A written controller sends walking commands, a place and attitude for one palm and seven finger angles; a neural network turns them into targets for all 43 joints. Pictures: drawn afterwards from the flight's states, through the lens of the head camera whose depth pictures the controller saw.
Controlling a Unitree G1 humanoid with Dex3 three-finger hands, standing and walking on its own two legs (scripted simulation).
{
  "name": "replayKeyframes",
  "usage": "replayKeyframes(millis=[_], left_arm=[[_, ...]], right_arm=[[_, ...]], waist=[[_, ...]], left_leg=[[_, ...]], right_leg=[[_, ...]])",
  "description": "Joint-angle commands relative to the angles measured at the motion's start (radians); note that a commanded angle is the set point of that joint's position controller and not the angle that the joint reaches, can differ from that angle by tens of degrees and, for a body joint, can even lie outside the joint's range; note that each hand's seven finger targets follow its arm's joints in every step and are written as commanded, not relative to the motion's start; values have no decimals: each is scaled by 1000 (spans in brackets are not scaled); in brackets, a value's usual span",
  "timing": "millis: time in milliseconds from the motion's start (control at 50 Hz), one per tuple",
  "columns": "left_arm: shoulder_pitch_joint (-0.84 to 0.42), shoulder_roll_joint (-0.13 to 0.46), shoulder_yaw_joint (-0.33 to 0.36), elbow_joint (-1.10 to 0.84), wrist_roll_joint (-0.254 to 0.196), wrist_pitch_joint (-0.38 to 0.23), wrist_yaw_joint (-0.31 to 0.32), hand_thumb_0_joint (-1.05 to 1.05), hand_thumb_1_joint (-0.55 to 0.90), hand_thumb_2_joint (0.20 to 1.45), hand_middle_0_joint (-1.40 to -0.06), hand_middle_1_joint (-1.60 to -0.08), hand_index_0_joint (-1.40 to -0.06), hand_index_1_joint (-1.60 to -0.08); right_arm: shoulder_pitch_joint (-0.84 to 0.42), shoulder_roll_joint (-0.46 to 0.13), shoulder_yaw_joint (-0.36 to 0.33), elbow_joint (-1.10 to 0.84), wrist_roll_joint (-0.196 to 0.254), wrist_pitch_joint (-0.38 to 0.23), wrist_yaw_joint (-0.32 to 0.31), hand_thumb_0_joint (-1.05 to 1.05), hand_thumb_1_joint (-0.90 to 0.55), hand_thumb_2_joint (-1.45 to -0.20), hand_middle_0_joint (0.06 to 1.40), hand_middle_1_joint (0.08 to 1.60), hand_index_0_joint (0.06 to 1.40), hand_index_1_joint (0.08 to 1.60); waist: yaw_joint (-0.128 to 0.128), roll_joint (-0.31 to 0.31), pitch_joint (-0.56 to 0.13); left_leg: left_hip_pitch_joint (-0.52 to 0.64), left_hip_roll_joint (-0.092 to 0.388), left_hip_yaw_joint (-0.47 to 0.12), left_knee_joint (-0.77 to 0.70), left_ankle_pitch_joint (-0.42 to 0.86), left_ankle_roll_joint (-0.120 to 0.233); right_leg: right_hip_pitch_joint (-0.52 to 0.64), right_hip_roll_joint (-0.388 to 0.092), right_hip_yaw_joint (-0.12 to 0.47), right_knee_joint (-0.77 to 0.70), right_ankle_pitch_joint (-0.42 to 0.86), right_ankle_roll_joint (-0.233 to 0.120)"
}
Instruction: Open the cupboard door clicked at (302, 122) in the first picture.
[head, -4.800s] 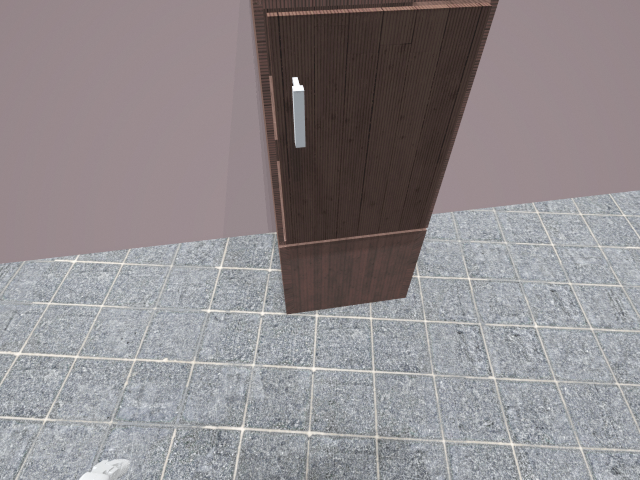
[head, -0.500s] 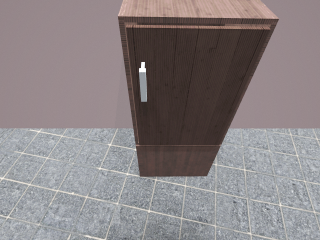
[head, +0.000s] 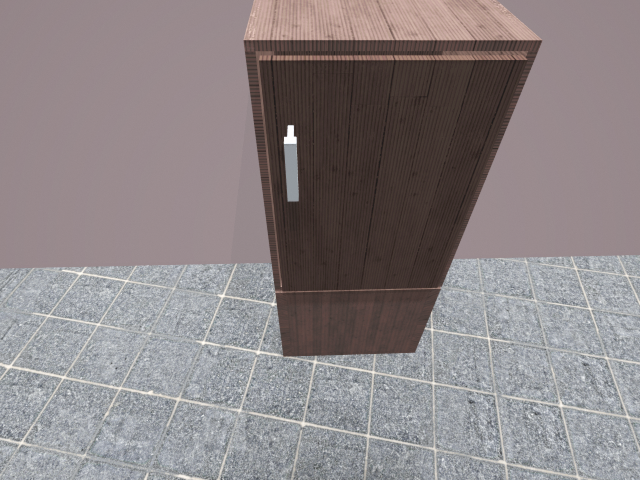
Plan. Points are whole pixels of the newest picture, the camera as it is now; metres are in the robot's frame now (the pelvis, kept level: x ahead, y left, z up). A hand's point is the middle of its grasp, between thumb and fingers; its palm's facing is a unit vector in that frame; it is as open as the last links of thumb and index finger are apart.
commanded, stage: look again from close up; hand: left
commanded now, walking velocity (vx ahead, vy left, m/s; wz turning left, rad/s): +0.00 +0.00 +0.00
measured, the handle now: (291, 164) +0.60 +0.08 +0.07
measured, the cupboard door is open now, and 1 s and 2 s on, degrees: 0 0 0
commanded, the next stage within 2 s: shuffle to correct the standing spot in 0.14 s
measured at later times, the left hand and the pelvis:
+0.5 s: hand out of the picture -0.03 +0.14 -0.18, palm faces +0.06 -0.98 -0.17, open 7.4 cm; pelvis +0.00 -0.02 +0.00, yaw +2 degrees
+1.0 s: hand out of the picture +0.05 +0.07 -0.18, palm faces +0.14 -0.97 -0.18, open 7.4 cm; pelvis +0.06 -0.10 +0.00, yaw +4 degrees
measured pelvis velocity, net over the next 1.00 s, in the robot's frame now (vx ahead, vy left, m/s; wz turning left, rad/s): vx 0.06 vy -0.10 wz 0.07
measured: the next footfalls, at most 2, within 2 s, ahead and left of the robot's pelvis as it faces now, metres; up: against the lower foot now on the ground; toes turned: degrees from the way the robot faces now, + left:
left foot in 1.20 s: +0.12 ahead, -0.08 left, +0.00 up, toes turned +7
right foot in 1.50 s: +0.14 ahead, -0.34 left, +0.00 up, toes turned +2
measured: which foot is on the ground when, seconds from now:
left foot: down 0.00-0.88, up 0.90-1.00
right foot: down 0.00-1.00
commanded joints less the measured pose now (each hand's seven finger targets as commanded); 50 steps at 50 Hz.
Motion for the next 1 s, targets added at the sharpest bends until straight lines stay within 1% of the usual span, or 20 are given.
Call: replayKeyframes(millis=[0,240,320,400,500,540,580,640,660,700,720,760,800,820,840,860,880,900,920,980], left_arm=[[57,84,20,-34,1,-17,-1,0,900,900,-200,-300,-200,-300],[91,69,20,-15,1,-18,-3,0,900,900,-200,-300,-200,-300],[114,55,29,-17,14,-5,-13,0,900,900,-200,-300,-200,-300],[133,48,39,-33,22,2,-23,0,900,900,-200,-300,-200,-300],[181,57,49,-39,17,-1,-25,0,900,900,-200,-300,-200,-300],[195,72,54,-37,12,-4,-22,0,900,900,-200,-300,-200,-300],[200,83,61,-36,11,-2,-18,0,900,900,-200,-300,-200,-300],[161,71,60,-43,11,7,-21,0,900,900,-200,-300,-200,-300],[159,63,57,-44,9,10,-27,0,900,900,-200,-300,-200,-300],[152,42,62,-56,13,6,-36,0,900,900,-200,-300,-200,-300],[134,37,63,-68,16,7,-39,0,900,900,-200,-300,-200,-300],[105,30,70,-86,16,12,-47,0,900,900,-200,-300,-200,-300],[141,31,80,-81,15,9,-55,0,900,900,-200,-300,-200,-300],[195,53,89,-67,17,8,-54,0,900,900,-200,-300,-200,-300],[243,106,100,-54,21,7,-46,0,900,900,-200,-300,-200,-300],[281,136,108,-44,24,6,-36,0,900,900,-200,-300,-200,-300],[285,116,94,-41,21,11,-24,0,900,900,-200,-300,-200,-300],[239,96,89,-53,21,13,-20,0,900,900,-200,-300,-200,-300],[196,87,85,-69,22,9,-16,0,900,900,-200,-300,-200,-300],[132,85,77,-101,28,2,-8,0,900,900,-200,-300,-200,-300]], right_arm=[[31,-110,-18,-51,5,-22,-9,0,-900,-900,200,300,200,300],[43,-101,-14,-17,6,-20,-9,0,-900,-900,200,300,200,300],[39,-128,-31,-16,-2,-9,-13,0,-900,-900,200,300,200,300],[44,-137,-46,-25,-6,-3,-21,0,-900,-900,200,300,200,300],[54,-97,-44,-36,-8,-4,-24,0,-900,-900,200,300,200,300],[67,-64,-32,-32,-8,-10,-25,0,-900,-900,200,300,200,300],[78,-36,-26,-28,-7,-13,-28,0,-900,-900,200,300,200,300],[89,-36,-24,-7,-6,-15,-30,0,-900,-900,200,300,200,300],[98,-54,-26,5,-7,-18,-31,0,-900,-900,200,300,200,300],[143,-130,-50,28,-9,-21,-45,0,-900,-900,200,300,200,300],[141,-160,-60,28,-10,-19,-52,0,-900,-900,200,300,200,300],[114,-176,-68,15,-15,-16,-58,0,-900,-900,200,300,200,300],[65,-175,-70,1,-13,-18,-60,0,-900,-900,200,300,200,300],[39,-160,-72,-11,-9,-19,-57,0,-900,-900,200,300,200,300],[26,-110,-63,-29,-2,-21,-55,0,-900,-900,200,300,200,300],[-40,-65,-52,-55,3,-16,-57,0,-900,-900,200,300,200,300],[-66,-71,-49,-61,2,-4,-62,0,-900,-900,200,300,200,300],[-79,-59,-52,-57,2,-3,-56,0,-900,-900,200,300,200,300],[-78,-53,-55,-53,0,-3,-46,0,-900,-900,200,300,200,300],[-66,-32,-55,-55,-1,4,-28,0,-900,-900,200,300,200,300]], waist=[[7,0,62],[5,-9,71],[7,27,94],[11,32,118],[17,-54,106],[15,-142,68],[8,-166,47],[-13,-64,61],[-14,23,65],[-22,200,50],[-19,221,66],[-17,199,80],[19,138,50],[45,52,22],[63,-144,-10],[99,-325,8],[92,-231,37],[72,-112,58],[54,-47,43],[28,-93,13]], left_leg=[[-107,126,-157,-199,-80,1],[-95,123,-152,-217,-122,-3],[-146,168,-227,-272,-314,28],[-183,194,-271,-268,-345,56],[-222,127,-166,-120,-224,34],[-212,71,-65,14,-99,15],[-196,47,-3,125,-71,2],[-90,87,-11,60,0,1],[-50,129,-63,2,64,11],[26,292,-266,-106,213,77],[38,348,-324,-128,288,115],[27,370,-337,-127,351,141],[-45,312,-239,-44,357,94],[-152,240,-140,51,260,45],[-295,125,3,206,43,-6],[-396,28,63,442,-324,-29],[-419,55,-8,568,-361,-24],[-431,69,-8,648,-326,-26],[-419,77,0,656,-294,-31],[-350,65,39,547,-213,-41]], right_leg=[[21,-51,63,-76,21,-44],[5,-53,61,-106,-21,-40],[-23,-20,5,-38,-119,-38],[-40,-12,-5,-17,-118,-42],[-8,-57,75,-112,-178,-68],[27,-101,137,-167,-168,-102],[30,-150,179,-201,-128,-144],[-61,-115,102,-128,-27,-145],[-93,-68,56,-66,-14,-119],[-162,18,-62,117,-17,-59],[-202,33,-70,164,-103,-51],[-209,30,-47,179,-203,-52],[-57,28,-46,15,-58,-54],[92,-3,-10,-50,68,-62],[222,-121,122,-107,206,-97],[241,-245,278,-202,433,-148],[203,-280,291,-215,542,-196],[186,-258,249,-184,588,-259],[187,-225,180,-158,618,-283],[168,-170,94,-173,594,-268]])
